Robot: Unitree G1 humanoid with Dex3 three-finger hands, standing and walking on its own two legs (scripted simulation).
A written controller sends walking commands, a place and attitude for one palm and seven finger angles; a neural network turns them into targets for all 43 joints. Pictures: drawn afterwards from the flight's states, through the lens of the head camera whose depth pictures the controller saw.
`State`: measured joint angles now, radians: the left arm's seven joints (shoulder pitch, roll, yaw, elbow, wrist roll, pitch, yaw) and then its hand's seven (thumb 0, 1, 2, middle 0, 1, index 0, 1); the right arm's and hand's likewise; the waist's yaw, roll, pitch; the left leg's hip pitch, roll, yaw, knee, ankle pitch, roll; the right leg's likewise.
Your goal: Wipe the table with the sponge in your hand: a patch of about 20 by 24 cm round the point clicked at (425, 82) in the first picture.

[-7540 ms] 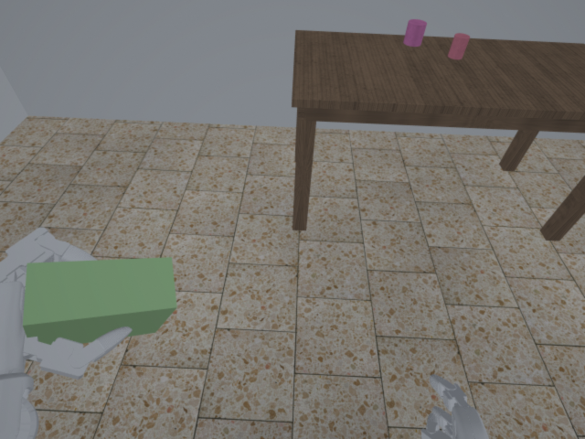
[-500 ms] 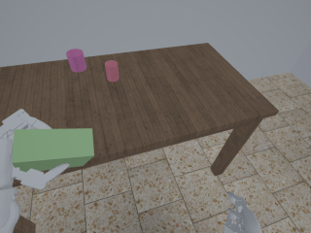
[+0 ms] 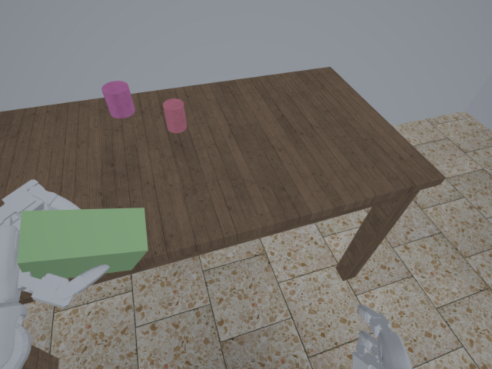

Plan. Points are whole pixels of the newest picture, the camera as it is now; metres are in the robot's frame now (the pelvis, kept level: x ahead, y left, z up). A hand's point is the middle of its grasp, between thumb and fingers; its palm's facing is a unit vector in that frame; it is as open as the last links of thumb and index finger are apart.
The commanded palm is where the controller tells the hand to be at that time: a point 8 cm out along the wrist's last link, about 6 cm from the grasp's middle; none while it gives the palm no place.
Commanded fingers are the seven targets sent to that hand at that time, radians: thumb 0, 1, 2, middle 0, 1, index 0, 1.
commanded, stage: look again from close up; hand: left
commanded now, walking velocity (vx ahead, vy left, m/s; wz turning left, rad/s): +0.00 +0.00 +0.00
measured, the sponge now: (104, 244) +0.23 +0.21 +0.14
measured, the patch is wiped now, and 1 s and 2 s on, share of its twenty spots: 0.00 0.00 0.00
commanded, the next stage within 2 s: shuffle to correct the standing spot in 0.26 s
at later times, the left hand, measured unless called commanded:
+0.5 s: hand (57, 250) +0.21 +0.25 +0.15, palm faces +0.39 -0.84 -0.38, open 9.7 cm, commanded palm +0.16 +0.28 +0.17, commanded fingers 0.00 0.10 1.30 -1.20 -1.60 -1.20 -1.60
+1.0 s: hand (56, 227) +0.24 +0.27 +0.15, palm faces +0.35 -0.84 -0.41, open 9.7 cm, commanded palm +0.19 +0.30 +0.17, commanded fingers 0.00 0.10 1.30 -1.20 -1.60 -1.20 -1.60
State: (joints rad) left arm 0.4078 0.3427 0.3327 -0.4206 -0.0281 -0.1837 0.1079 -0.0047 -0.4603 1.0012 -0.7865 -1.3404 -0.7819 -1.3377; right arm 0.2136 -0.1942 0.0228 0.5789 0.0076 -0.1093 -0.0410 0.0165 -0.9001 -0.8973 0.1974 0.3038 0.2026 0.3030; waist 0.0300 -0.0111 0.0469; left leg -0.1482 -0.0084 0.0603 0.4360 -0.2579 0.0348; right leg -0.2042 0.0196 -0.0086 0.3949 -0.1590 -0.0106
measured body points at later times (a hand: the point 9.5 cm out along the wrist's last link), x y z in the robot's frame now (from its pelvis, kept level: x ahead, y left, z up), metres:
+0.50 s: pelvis +0.00 +0.00 +0.00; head +0.00 +0.01 +0.45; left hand +0.18 +0.29 +0.17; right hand +0.17 -0.22 -0.08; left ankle -0.01 +0.09 -0.74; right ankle +0.04 -0.11 -0.74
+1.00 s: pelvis +0.03 +0.02 -0.02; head +0.04 +0.04 +0.43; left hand +0.21 +0.31 +0.18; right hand +0.20 -0.21 -0.09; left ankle -0.01 +0.09 -0.74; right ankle +0.04 -0.11 -0.74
